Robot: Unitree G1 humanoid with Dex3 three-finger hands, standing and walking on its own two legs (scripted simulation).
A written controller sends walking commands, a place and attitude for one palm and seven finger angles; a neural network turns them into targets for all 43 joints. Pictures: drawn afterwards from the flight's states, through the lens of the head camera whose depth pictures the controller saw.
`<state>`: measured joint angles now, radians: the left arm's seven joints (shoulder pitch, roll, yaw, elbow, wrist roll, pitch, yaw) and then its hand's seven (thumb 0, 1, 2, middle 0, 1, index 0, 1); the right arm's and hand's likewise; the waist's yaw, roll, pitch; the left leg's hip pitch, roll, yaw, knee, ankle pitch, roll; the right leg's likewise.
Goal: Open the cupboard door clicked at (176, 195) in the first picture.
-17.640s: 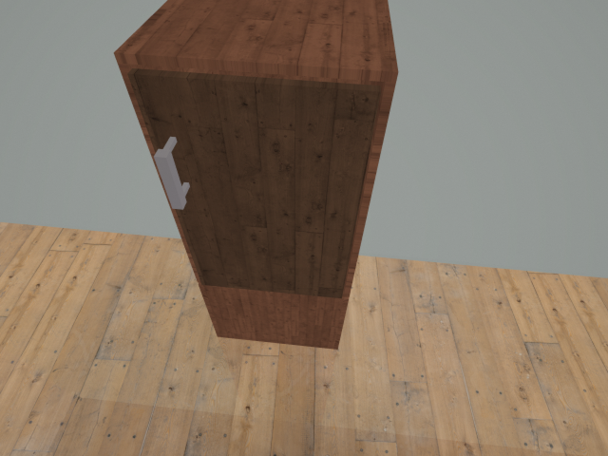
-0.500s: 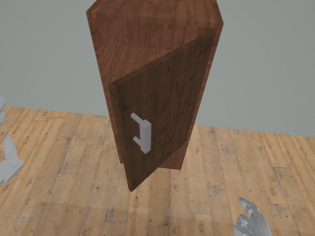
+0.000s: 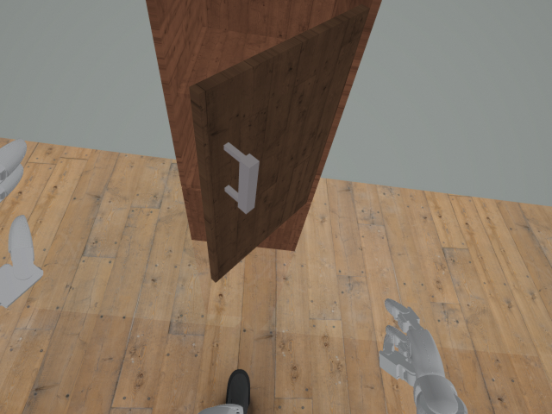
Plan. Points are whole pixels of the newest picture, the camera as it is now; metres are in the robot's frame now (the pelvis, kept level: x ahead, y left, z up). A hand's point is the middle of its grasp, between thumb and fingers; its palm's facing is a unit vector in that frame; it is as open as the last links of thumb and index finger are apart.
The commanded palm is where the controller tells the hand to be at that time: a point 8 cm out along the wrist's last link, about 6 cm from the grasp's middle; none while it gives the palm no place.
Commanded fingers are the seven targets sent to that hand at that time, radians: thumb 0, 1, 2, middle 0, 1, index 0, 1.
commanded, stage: stop stepping back and stand still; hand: left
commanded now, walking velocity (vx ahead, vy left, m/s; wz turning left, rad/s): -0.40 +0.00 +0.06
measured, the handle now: (239, 178) +0.46 +0.10 +0.03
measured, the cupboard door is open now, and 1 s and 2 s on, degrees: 51 51 51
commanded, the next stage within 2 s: let the arm hang, fingers relaxed in 0.92 s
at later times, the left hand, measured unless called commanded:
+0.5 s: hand out of the picture +0.09 +0.25 +0.17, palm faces +0.36 -0.78 -0.51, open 7.4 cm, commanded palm +0.03 +0.30 +0.18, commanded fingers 0.00 0.90 0.90 -0.20 -0.30 -0.20 -0.30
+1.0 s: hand out of the picture +0.06 +0.28 +0.17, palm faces +0.45 -0.75 -0.49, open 7.4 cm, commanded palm none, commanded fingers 0.00 0.90 0.90 -0.20 -0.30 -0.20 -0.30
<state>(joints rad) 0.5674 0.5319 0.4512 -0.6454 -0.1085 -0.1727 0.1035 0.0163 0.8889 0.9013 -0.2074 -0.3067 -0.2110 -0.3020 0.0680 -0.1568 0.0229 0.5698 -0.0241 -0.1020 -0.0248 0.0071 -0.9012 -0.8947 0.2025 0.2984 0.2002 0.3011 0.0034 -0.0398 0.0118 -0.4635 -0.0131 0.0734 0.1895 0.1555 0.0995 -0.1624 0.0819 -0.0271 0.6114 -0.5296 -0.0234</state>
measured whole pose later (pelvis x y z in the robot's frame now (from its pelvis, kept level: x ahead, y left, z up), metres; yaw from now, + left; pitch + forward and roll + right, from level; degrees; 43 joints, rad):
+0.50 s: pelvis -0.11 +0.00 +0.00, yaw +1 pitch +0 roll +0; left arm 0.61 0.47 0.45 -0.55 -0.05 -0.18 0.14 0.02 0.89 0.90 -0.21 -0.31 -0.21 -0.30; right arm 0.27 -0.17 0.03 0.61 -0.01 -0.11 -0.06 0.01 -0.90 -0.90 0.20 0.30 0.20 0.30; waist -0.06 -0.02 -0.01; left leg -0.36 -0.01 0.03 0.54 -0.23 0.03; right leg -0.21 0.03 -0.05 0.55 -0.39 -0.03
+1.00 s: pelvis -0.12 +0.01 -0.01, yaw +3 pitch -1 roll -1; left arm 0.57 0.42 0.43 -0.51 -0.04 -0.22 0.14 0.01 0.89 0.90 -0.21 -0.31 -0.21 -0.30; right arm 0.21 -0.18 0.02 0.62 0.01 -0.14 -0.05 0.01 -0.90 -0.90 0.20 0.30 0.20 0.30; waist -0.01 0.01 0.03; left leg -0.31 0.06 0.02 0.62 -0.28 -0.01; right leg -0.22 0.02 -0.06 0.55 -0.32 -0.03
